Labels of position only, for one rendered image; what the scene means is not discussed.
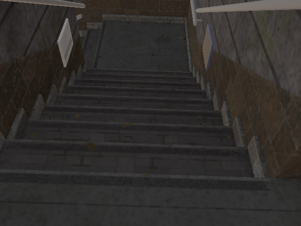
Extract stairs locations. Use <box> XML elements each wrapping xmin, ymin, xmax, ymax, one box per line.
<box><xmin>0</xmin><ymin>68</ymin><xmax>254</xmax><ymax>178</ymax></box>
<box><xmin>80</xmin><ymin>28</ymin><xmax>101</xmax><ymax>68</ymax></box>

